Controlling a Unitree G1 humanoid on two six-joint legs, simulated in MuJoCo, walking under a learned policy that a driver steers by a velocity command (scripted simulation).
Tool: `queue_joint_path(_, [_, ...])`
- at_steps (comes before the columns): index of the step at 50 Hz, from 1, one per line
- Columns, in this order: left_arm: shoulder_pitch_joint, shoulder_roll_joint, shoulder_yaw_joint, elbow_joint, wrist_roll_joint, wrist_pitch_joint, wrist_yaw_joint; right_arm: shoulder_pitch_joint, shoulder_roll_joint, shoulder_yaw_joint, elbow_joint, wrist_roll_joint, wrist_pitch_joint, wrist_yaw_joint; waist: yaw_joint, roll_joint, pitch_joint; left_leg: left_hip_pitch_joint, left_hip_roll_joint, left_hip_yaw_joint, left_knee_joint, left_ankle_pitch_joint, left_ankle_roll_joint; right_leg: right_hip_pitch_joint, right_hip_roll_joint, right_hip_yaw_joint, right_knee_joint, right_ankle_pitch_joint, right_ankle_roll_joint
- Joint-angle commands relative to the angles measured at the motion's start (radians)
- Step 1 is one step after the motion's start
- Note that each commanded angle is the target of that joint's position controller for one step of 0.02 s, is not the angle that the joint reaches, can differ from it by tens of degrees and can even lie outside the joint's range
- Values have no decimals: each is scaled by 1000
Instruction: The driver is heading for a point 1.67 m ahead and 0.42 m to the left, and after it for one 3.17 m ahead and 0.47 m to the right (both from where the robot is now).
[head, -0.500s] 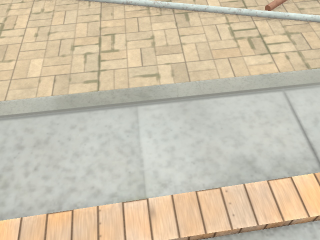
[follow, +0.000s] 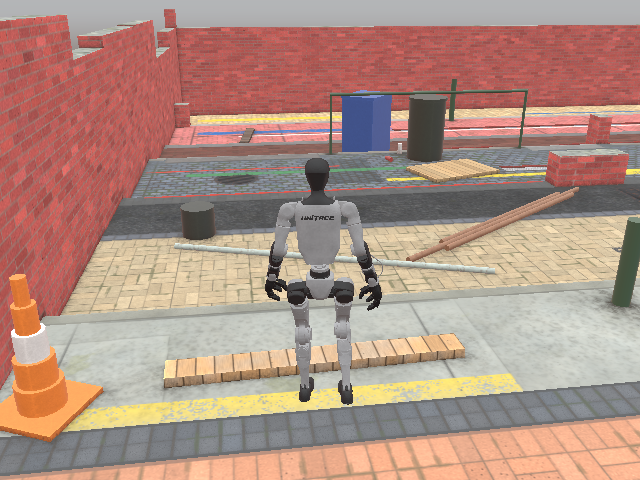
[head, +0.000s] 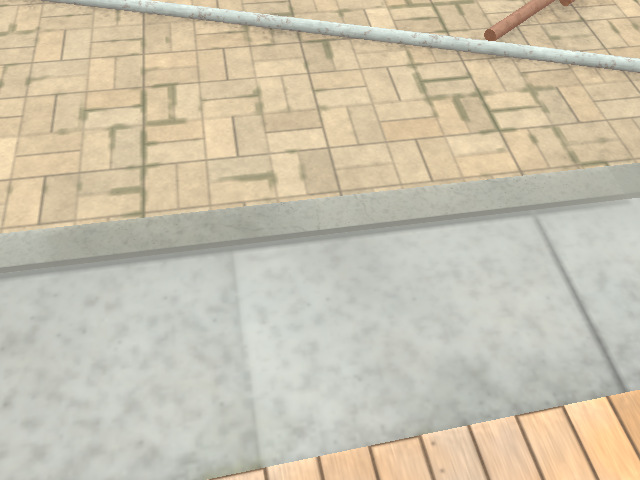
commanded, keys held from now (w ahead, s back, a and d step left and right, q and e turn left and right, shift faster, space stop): q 0.50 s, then no key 0.50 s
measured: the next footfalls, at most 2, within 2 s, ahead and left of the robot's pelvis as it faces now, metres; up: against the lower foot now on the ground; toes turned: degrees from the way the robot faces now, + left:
right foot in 0.14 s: +0.05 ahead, -0.11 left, +0.00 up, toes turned +8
left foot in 0.62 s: -0.05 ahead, +0.08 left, +0.00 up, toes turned +22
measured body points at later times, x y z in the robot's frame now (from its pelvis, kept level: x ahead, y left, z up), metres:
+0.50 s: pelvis -0.02 -0.03 +0.00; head +0.01 -0.04 +0.45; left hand +0.01 +0.26 -0.10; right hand +0.17 -0.26 -0.13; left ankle -0.08 +0.08 -0.69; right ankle +0.01 -0.12 -0.74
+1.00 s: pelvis -0.05 -0.01 +0.00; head -0.04 +0.01 +0.45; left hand -0.10 +0.26 -0.14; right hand +0.16 -0.18 -0.12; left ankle -0.08 +0.07 -0.74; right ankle -0.01 -0.13 -0.74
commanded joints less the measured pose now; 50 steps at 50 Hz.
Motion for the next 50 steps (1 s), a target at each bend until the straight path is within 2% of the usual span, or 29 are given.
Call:
queue_joint_path(1, [75, 77, 16, -42, -6, 5, 12, -35, -162, -50, -83, -7, 17, -4, 34, 175, -110, 4, 225, -333, -185, -269, 145, 90, 25, -37, -66, 3, -4])
queue_joint_path(4, [110, 71, 12, -43, -19, -10, 25, -40, -163, -60, -91, -8, 33, -1, 36, 178, -109, 4, 222, -389, -164, -220, 118, 168, 48, -38, -216, 5, -25])
queue_joint_path(6, [194, 67, 13, -27, -23, -26, 35, -67, -159, -64, -99, 4, 45, -4, 81, 168, -104, -43, 184, -397, -122, -237, 62, 301, 59, -43, -462, 95, -55])
queue_joint_path(7, [202, 112, 24, -28, -15, -34, 44, -61, -129, -58, -109, 13, 46, -8, 76, 88, -80, -109, 121, -350, -49, -359, 3, 351, -22, 46, -612, 68, -76])
queue_joint_path(8, [182, 223, 47, -54, 4, -33, 49, -24, -61, -46, -133, 32, 43, -9, 45, -171, -103, -248, -23, -156, 228, -490, -60, 406, -302, 363, -730, -59, -162])
queue_joint_path(9, [58, 240, 53, -87, 19, -30, 41, -37, -117, -61, -128, 2, 38, -21, 35, -203, -32, -285, -65, 9, 513, -511, -77, 213, -443, 448, -760, 121, -259])
queue_joint_path(10, [10, 154, 30, -111, 15, -31, 37, -27, -161, -74, -107, -16, 39, -21, -3, -52, -29, -196, -9, -26, 683, -460, -70, 123, -389, 349, -724, 242, -267])
queue_joint_path(11, [-39, 112, 18, -118, 7, -33, 34, 10, -153, -77, -91, -16, 44, -14, -44, -16, -18, -158, -2, -21, 741, -394, -66, 79, -318, 224, -700, 302, -237])
queue_joint_path(12, [-66, 102, 15, -130, 5, -36, 31, 38, -144, -76, -79, -15, 53, -8, -58, -42, -24, -167, 7, -2, 803, -342, -72, 113, -262, 140, -679, 347, -212])
queue_joint_path(13, [-57, 100, 15, -136, 3, -39, 34, 47, -137, -73, -73, -15, 61, -1, -43, -84, -27, -197, 13, 19, 856, -322, -82, 152, -237, 86, -661, 410, -213])
queue_joint_path(14, [-28, 103, 16, -138, 2, -40, 34, 37, -139, -72, -78, -12, 64, 6, -24, -90, -37, -220, 19, 29, 865, -312, -97, 200, -226, 56, -644, 471, -218])
queue_joint_path(17, [103, 132, 31, -106, -1, -45, 35, -55, -123, -59, -119, -2, 71, 23, 44, -96, -56, -290, 39, 34, 736, -319, -131, 394, -259, 41, -598, 617, -235])
queue_joint_path(20, [150, 158, 45, -95, 3, -46, 30, -99, -113, -49, -145, 3, 79, 33, 75, -124, -88, -266, 54, 57, 613, -373, -142, 485, -299, 31, -566, 680, -244])
queue_joint_path(24, [129, 181, 55, -101, 9, -44, 12, -133, -98, -36, -181, 15, 80, 43, 81, -153, -95, -111, 70, 114, 437, -412, -112, 408, -314, -32, -544, 667, -236])
queue_joint_path(27, [127, 200, 63, -92, 10, -41, -2, -127, -98, -31, -198, 23, 73, 39, 80, -174, -115, -6, 52, 147, 317, -420, -78, 369, -325, -43, -506, 708, -231])
queue_joint_path(29, [105, 208, 65, -86, 1, -35, -7, -81, -85, -26, -189, 21, 61, 32, 43, -160, -126, 93, 39, 159, 135, -317, -48, 335, -312, -62, -448, 683, -201])
queue_joint_path(30, [101, 203, 63, -79, -8, -28, -8, -49, -87, -22, -177, 10, 48, 25, 13, -122, -124, 190, 41, 146, -45, -153, -35, 275, -293, -94, -397, 616, -153])
queue_joint_path(31, [135, 164, 53, -77, -8, -24, -11, -28, -140, -31, -172, -10, 32, 14, 15, 9, -148, 337, 144, -9, -145, -87, -17, 140, -244, -148, -272, 433, -84])
queue_joint_path(32, [149, 51, 21, -132, -1, -20, -20, -47, -264, -49, -205, -6, 17, 9, 47, 299, -141, 412, 462, -368, -128, 333, 87, -96, -86, -230, -88, -127, -1])
queue_joint_path(33, [67, 103, 28, -123, -3, 2, -2, 13, -235, -47, -179, 4, 12, -1, -36, 188, -137, 283, 483, -301, -92, 431, 201, -37, -84, -86, 7, -178, -2])
queue_joint_path(34, [76, 115, 33, -113, -15, 14, -4, -39, -178, -26, -175, 4, 11, -3, 13, 150, -89, 243, 418, -223, -103, 377, 200, -23, -87, -57, 46, -123, -5])
queue_joint_path(35, [89, 123, 36, -93, -20, 15, -10, -118, -135, -9, -182, 4, 14, -7, 46, 144, -47, 204, 352, -156, -127, 288, 159, -13, -91, -44, 30, -49, -9])
queue_joint_path(37, [137, 152, 47, -54, -2, 15, -17, -162, -124, -1, -188, 8, 11, -19, 66, 177, -50, 226, 279, -87, -122, 345, 123, 4, -73, -61, 37, 39, -5])
queue_joint_path(38, [156, 146, 46, -39, -1, 15, -20, -149, -116, 5, -181, 9, 8, -20, 66, 154, -77, 242, 273, -71, -112, 381, 123, 25, -65, -61, 41, 51, -1])
queue_joint_path(40, [156, 119, 38, -27, -7, 18, -21, -128, -113, 11, -165, 9, 1, -21, 60, 123, -92, 257, 277, -64, -110, 363, 125, 50, -62, -55, -1, 58, 7])
queue_joint_path(42, [133, 100, 30, -23, -9, 22, -17, -114, -114, 14, -147, 4, -2, -22, 45, 134, -71, 251, 274, -74, -114, 280, 126, 71, -61, -55, -91, 52, 10])
queue_joint_path(47, [126, 90, 20, 5, -17, 16, 2, -102, -123, 16, -108, -2, -3, -24, 31, 140, -62, 212, 281, -132, -97, 165, 137, 180, -36, -64, -310, 47, -12])
queue_joint_path(49, [165, 70, 10, 34, -15, 2, 9, -129, -116, 20, -96, 6, -4, -28, 69, 103, -71, 168, 260, -129, -70, 119, 98, 302, -40, -65, -519, 230, -26])
queue_joint_path(50, [174, 86, 10, 44, -5, -10, 13, -121, -99, 27, -90, 9, -9, -28, 71, 69, -89, 117, 245, -132, -67, 69, 57, 399, -86, -10, -581, 355, -33])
